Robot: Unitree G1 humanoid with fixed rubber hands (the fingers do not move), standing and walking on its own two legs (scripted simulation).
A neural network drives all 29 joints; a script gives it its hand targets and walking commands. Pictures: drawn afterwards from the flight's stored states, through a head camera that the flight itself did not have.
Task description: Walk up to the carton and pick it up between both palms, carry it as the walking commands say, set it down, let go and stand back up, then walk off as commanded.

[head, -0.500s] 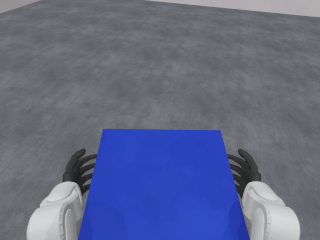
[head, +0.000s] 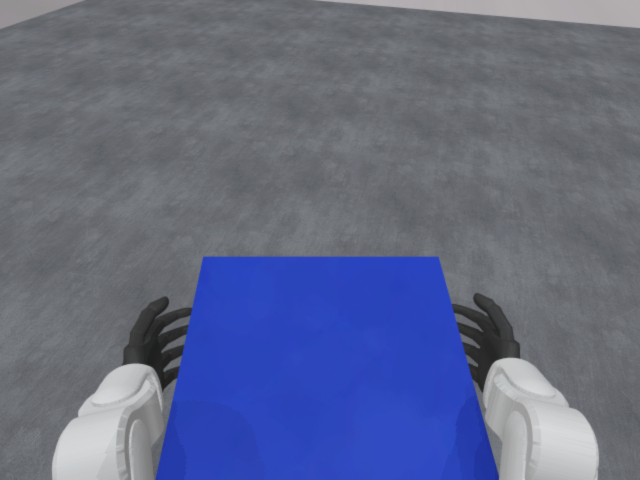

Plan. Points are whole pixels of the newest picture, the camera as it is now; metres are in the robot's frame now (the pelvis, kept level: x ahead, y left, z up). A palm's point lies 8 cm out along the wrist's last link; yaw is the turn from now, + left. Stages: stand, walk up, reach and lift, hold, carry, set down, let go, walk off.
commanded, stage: carry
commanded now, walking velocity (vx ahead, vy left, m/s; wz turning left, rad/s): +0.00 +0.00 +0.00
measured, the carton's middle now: (321, 392) +0.24 +0.00 +0.02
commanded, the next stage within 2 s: none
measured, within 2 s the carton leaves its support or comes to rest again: neither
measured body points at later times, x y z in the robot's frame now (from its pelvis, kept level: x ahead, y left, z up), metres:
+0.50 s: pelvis +0.01 +0.00 +0.00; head -0.01 +0.00 +0.45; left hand +0.25 +0.19 +0.09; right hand +0.26 -0.18 +0.09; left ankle +0.04 +0.12 -0.74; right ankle +0.00 -0.12 -0.74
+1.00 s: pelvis +0.01 +0.00 +0.00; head +0.00 +0.00 +0.45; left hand +0.26 +0.19 +0.08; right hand +0.27 -0.18 +0.08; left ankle +0.04 +0.12 -0.74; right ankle +0.00 -0.12 -0.74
